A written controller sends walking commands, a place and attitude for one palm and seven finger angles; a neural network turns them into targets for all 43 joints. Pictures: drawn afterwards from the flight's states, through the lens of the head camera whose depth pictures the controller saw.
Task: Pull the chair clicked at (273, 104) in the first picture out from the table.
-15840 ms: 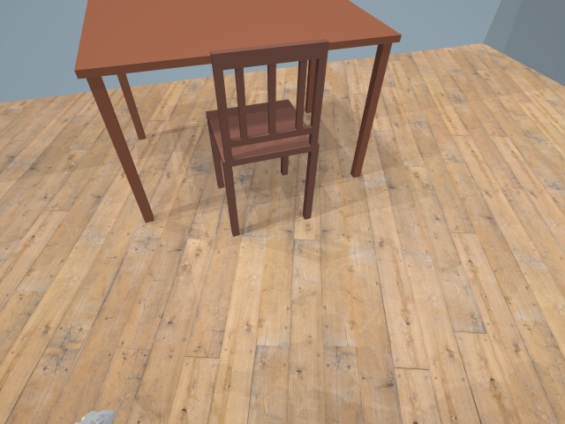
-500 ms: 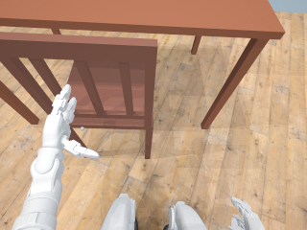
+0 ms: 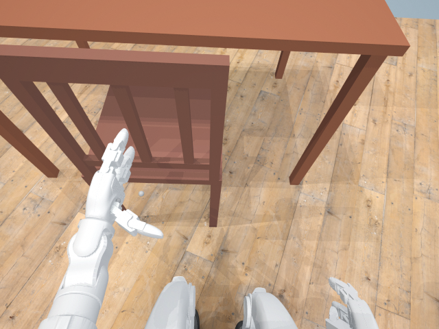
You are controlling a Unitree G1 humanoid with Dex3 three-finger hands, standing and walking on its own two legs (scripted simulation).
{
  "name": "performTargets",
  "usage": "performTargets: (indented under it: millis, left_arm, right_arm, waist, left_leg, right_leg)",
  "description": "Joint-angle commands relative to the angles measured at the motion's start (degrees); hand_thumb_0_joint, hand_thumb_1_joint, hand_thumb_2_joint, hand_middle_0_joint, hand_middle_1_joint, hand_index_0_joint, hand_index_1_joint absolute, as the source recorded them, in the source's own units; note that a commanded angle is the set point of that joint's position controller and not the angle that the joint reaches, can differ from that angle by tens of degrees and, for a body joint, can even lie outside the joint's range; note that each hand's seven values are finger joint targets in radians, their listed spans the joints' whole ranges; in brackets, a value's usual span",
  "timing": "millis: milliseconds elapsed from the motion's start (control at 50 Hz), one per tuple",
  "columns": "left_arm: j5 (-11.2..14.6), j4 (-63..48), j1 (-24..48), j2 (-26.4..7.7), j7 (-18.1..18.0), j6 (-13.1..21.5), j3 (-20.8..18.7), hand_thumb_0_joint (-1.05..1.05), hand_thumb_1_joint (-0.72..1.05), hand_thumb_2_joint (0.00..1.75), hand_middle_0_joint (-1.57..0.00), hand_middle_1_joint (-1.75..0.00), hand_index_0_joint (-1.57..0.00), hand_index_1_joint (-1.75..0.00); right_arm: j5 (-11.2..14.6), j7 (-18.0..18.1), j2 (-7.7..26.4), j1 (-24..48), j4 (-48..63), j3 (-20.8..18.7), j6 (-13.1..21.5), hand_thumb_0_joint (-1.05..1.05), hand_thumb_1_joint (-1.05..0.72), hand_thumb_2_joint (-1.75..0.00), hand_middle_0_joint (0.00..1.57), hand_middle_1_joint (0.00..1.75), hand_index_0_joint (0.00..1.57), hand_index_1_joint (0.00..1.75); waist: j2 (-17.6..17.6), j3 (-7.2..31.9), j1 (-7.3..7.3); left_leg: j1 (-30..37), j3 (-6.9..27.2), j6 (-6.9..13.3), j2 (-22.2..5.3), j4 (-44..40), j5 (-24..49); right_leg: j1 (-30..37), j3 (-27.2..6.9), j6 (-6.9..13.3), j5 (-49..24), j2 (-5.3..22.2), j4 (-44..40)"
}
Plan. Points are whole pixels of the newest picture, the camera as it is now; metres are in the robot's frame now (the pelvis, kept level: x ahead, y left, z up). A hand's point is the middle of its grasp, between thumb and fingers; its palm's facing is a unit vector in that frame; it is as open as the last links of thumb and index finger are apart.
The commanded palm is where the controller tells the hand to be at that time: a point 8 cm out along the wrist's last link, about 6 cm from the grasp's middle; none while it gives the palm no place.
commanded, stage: aim the fingers beside a spindle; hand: left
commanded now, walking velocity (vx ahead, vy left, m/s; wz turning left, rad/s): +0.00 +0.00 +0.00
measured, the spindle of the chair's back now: (135, 127) +0.50 +0.20 +0.00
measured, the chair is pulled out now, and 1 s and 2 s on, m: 0.00 0.00 0.00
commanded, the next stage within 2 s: push the fingers through the gap in 0.26 s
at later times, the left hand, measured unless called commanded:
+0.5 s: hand (131, 179) +0.36 +0.17 +0.04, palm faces +0.05 -1.00 -0.08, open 16.9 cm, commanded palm +0.34 +0.22 +0.03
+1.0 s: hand (131, 155) +0.42 +0.18 +0.02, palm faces +0.00 -1.00 -0.05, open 17.0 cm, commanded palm +0.40 +0.23 +0.02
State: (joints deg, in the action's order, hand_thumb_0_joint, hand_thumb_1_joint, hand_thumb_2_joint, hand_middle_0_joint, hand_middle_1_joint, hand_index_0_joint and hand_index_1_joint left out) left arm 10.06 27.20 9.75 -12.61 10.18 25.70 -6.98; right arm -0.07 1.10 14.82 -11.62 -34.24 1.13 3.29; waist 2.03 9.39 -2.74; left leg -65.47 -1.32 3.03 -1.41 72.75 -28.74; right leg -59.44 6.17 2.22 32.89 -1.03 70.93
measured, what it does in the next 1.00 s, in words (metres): stands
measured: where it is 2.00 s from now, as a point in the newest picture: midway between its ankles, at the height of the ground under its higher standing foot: outside the picture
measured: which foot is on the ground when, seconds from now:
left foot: down 0.00-1.00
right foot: down 0.00-1.00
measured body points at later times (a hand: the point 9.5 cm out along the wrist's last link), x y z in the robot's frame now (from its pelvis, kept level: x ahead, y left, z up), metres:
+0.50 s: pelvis +0.00 -0.01 +0.00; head +0.10 +0.00 +0.44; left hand +0.35 +0.22 +0.04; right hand +0.15 -0.26 -0.11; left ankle +0.05 +0.09 -0.62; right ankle +0.01 -0.10 -0.62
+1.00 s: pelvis +0.00 -0.01 +0.00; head +0.13 +0.01 +0.43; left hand +0.41 +0.24 +0.03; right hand +0.10 -0.27 -0.12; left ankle +0.05 +0.09 -0.62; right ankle +0.01 -0.10 -0.62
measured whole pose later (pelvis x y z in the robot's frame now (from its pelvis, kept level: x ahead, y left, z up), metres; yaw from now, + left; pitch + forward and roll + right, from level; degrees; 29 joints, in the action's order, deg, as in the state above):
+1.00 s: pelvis +0.00 -0.01 +0.00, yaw -1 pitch +24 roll -3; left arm 10.4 40.6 24.3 -19.5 12.0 24.3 -15.5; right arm -0.1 0.5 15.4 -14.5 -35.9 0.9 1.5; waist 2.3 9.3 -5.0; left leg -67.8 -1.4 2.6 -2.2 73.3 -29.2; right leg -62.1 5.9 2.6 33.0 -1.9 71.4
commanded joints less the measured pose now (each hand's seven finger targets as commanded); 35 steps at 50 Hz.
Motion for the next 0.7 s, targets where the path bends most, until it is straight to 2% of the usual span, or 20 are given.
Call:
performTargets:
  millis: [0,20,40,80,140,160,180,200,220,240,260,300,340,380,440,480,540,600,620,680]
  left_arm:
    - [-0.3,-15.4,16.0,-15.0,-5.8,6.8,-11.0,0.00,-0.50,0.30,-0.06,-0.08,-0.06,-0.08]
    - [-0.3,-13.8,14.0,-14.1,-6.1,6.4,-10.8,0.00,-0.50,0.30,-0.06,-0.08,-0.06,-0.08]
    - [-0.3,-11.6,10.9,-16.0,-6.1,5.9,-13.0,0.00,-0.50,0.30,-0.06,-0.08,-0.06,-0.08]
    - [0.1,-8.9,8.0,-12.9,-4.3,4.4,-10.1,0.00,-0.50,0.30,-0.06,-0.08,-0.06,-0.08]
    - [1.3,-4.3,6.9,-6.4,0.2,1.6,-3.2,0.00,-0.50,0.30,-0.06,-0.08,-0.06,-0.08]
    - [1.8,-5.2,8.1,-4.0,1.6,1.3,-0.3,0.00,-0.50,0.30,-0.06,-0.08,-0.06,-0.08]
    - [2.4,-6.1,8.7,-4.8,2.3,1.3,-0.5,0.00,-0.50,0.30,-0.06,-0.08,-0.06,-0.08]
    - [2.7,-7.7,10.2,-3.0,2.9,1.5,1.7,0.00,-0.50,0.30,-0.06,-0.08,-0.06,-0.08]
    - [3.2,-10.8,11.4,-4.9,2.7,2.4,0.1,0.00,-0.50,0.30,-0.06,-0.08,-0.06,-0.08]
    - [3.3,-13.7,12.5,-4.5,2.3,3.3,1.0,0.00,-0.50,0.30,-0.06,-0.08,-0.06,-0.08]
    - [3.3,-16.0,12.8,-7.4,1.2,4.3,-1.9,0.00,-0.50,0.30,-0.06,-0.08,-0.06,-0.08]
    - [2.3,-20.1,15.7,-11.2,-1.6,6.7,-5.3,0.00,-0.50,0.30,-0.06,-0.08,-0.06,-0.08]
    - [0.8,-20.9,15.4,-16.5,-4.7,8.3,-10.6,0.00,-0.50,0.30,-0.06,-0.08,-0.06,-0.08]
    - [-0.5,-15.8,15.9,-14.6,-6.2,8.4,-10.1,0.00,-0.50,0.30,-0.06,-0.08,-0.06,-0.08]
    - [-1.1,-6.8,15.0,-12.1,-5.1,6.2,-8.2,0.00,-0.50,0.30,-0.06,-0.08,-0.06,-0.08]
    - [-0.4,-4.1,16.2,-10.8,-2.8,3.8,-6.4,0.00,-0.50,0.30,-0.06,-0.08,-0.06,-0.08]
    - [1.6,-4.6,16.2,-8.9,0.9,1.0,-4.1,0.00,-0.50,0.30,-0.06,-0.08,-0.06,-0.08]
    - [2.7,-7.4,21.0,-11.9,1.8,1.1,-6.3,0.00,-0.50,0.30,-0.06,-0.08,-0.06,-0.08]
    - [2.7,-8.1,23.2,-11.9,1.5,1.8,-6.2,0.00,-0.50,0.30,-0.06,-0.08,-0.06,-0.08]
    - [1.9,-4.2,26.6,-15.7,-0.8,4.1,-11.0,0.00,-0.50,0.30,-0.06,-0.08,-0.06,-0.08]
  right_arm:
    - [-0.5,0.2,8.0,-1.2,6.5,-3.1,1.9,0.00,-0.90,-0.90,0.20,0.30,0.20,0.30]
    - [-0.5,0.0,7.8,-1.1,6.7,-3.0,1.6,0.00,-0.90,-0.90,0.20,0.30,0.20,0.30]
    - [-0.5,-0.1,8.0,-1.4,6.9,-3.1,1.2,0.00,-0.90,-0.90,0.20,0.30,0.20,0.30]
    - [-0.1,-0.5,8.0,-1.2,7.5,-3.0,0.6,0.00,-0.90,-0.90,0.20,0.30,0.20,0.30]
    - [0.9,-0.6,8.4,-1.7,8.1,-2.9,0.5,0.00,-0.90,-0.90,0.20,0.30,0.20,0.30]
    - [1.1,-0.5,8.5,-1.6,8.0,-3.0,0.7,0.00,-0.90,-0.90,0.20,0.30,0.20,0.30]
    - [1.3,-0.3,8.9,-1.7,8.0,-3.3,0.8,0.00,-0.90,-0.90,0.20,0.30,0.20,0.30]
    - [1.4,-0.2,8.8,-1.6,8.1,-3.4,1.1,0.00,-0.90,-0.90,0.20,0.30,0.20,0.30]
    - [1.4,0.1,9.0,-1.7,7.9,-3.7,1.5,0.00,-0.90,-0.90,0.20,0.30,0.20,0.30]
    - [1.2,0.2,8.8,-1.5,8.1,-3.6,1.9,0.00,-0.90,-0.90,0.20,0.30,0.20,0.30]
    - [0.9,0.4,9.0,-1.9,7.6,-3.8,2.1,0.00,-0.90,-0.90,0.20,0.30,0.20,0.30]
    - [0.3,0.5,8.7,-2.0,6.9,-3.8,2.5,0.00,-0.90,-0.90,0.20,0.30,0.20,0.30]
    - [-0.4,0.5,8.8,-2.2,5.9,-3.6,2.5,0.00,-0.90,-0.90,0.20,0.30,0.20,0.30]
    - [-0.7,0.3,7.8,-1.6,5.3,-3.2,2.2,0.00,-0.90,-0.90,0.20,0.30,0.20,0.30]
    - [-0.4,0.0,8.0,-1.5,5.2,-2.9,1.7,0.00,-0.90,-0.90,0.20,0.30,0.20,0.30]
    - [0.1,-0.1,8.6,-1.7,5.7,-2.9,1.3,0.00,-0.90,-0.90,0.20,0.30,0.20,0.30]
    - [0.9,0.1,9.0,-2.4,6.9,-3.1,1.1,0.00,-0.90,-0.90,0.20,0.30,0.20,0.30]
    - [1.1,0.7,9.1,-2.9,6.4,-3.2,1.2,0.00,-0.90,-0.90,0.20,0.30,0.20,0.30]
    - [1.0,0.8,8.9,-2.9,6.0,-3.2,1.4,0.00,-0.90,-0.90,0.20,0.30,0.20,0.30]
    - [0.4,0.9,8.8,-3.6,4.3,-3.0,1.6,0.00,-0.90,-0.90,0.20,0.30,0.20,0.30]
  waist:
    - [5.0,24.2,0.98]
    - [3.5,23.8,0.96]
    - [2.4,24.0,1.78]
    - [1.3,22.0,0.99]
    - [-2.1,17.2,-1.32]
    - [-2.0,17.0,-2.03]
    - [-1.8,16.6,-1.80]
    - [-1.0,16.7,-2.57]
    - [0.1,18.3,-1.83]
    - [1.7,19.1,-2.11]
    - [1.2,21.6,-1.29]
    - [4.0,23.9,-0.65]
    - [5.1,24.3,0.44]
    - [2.7,21.7,-0.55]
    - [0.6,18.2,-1.34]
    - [1.2,18.0,-1.64]
    - [0.9,22.1,-1.69]
    - [0.2,23.6,-1.83]
    - [0.6,23.0,-2.23]
    - [-0.1,20.1,-2.39]
  left_leg:
    - [25.5,6.8,-2.4,0.1,-9.8,16.2]
    - [24.3,6.4,-2.3,0.3,-9.8,16.1]
    - [22.8,6.0,-2.3,0.3,-10.0,16.3]
    - [20.6,5.0,-2.0,0.4,-10.1,14.9]
    - [17.2,4.6,-1.4,0.4,-10.2,11.5]
    - [17.7,4.8,-1.3,0.2,-10.1,11.1]
    - [18.1,5.1,-1.3,0.1,-10.1,10.5]
    - [19.3,5.4,-1.2,0.0,-10.1,10.4]
    - [20.7,5.8,-1.3,-0.1,-10.1,10.9]
    - [22.4,6.0,-1.3,-0.1,-9.9,12.4]
    - [24.0,6.4,-1.4,-0.2,-9.9,14.0]
    - [26.5,6.6,-1.8,-0.2,-9.8,15.7]
    - [25.5,6.4,-2.0,0.0,-9.3,17.4]
    - [21.9,5.7,-1.8,0.3,-8.3,15.7]
    - [16.3,4.7,-1.4,0.7,-8.0,10.6]
    - [16.4,4.3,-1.5,0.7,-8.6,10.0]
    - [19.0,4.2,-1.2,0.6,-8.9,12.6]
    - [19.5,4.5,-1.1,0.4,-8.5,14.5]
    - [19.6,4.5,-1.1,0.4,-8.3,14.3]
    - [17.3,4.7,-1.2,0.2,-7.5,13.1]
  right_leg:
    - [4.2,-4.1,0.0,-13.4,-0.4,-8.9]
    - [5.6,-4.3,-0.1,-14.1,-0.5,-9.1]
    - [7.3,-4.5,0.0,-14.8,-0.7,-9.2]
    - [8.3,-4.9,-0.3,-15.4,-0.6,-10.0]
    - [7.8,-5.2,-0.4,-13.7,-0.6,-11.9]
    - [6.8,-5.0,-0.5,-13.2,-0.4,-12.1]
    - [6.2,-5.0,-0.4,-12.1,-0.4,-12.4]
    - [5.1,-4.7,-0.5,-11.6,-0.3,-12.6]
    - [5.1,-4.7,-0.3,-11.3,-0.1,-12.3]
    - [4.3,-4.5,-0.2,-12.1,-0.2,-11.8]
    - [5.2,-4.5,-0.2,-13.0,-0.2,-11.6]
    - [4.5,-4.5,-0.2,-13.4,-0.3,-10.7]
    - [5.5,-4.7,0.0,-14.9,-0.5,-9.5]
    - [5.0,-4.9,-0.3,-14.7,-0.4,-9.0]
    - [5.3,-5.6,-0.4,-11.7,-0.5,-10.1]
    - [6.0,-5.9,-0.4,-12.0,-0.4,-11.0]
    - [8.7,-6.3,-0.5,-14.9,-0.3,-12.1]
    - [9.9,-6.4,-0.7,-16.9,-0.3,-12.1]
    - [9.2,-6.4,-0.7,-16.5,-0.3,-12.0]
    - [6.4,-6.1,-0.7,-14.6,-0.6,-11.0]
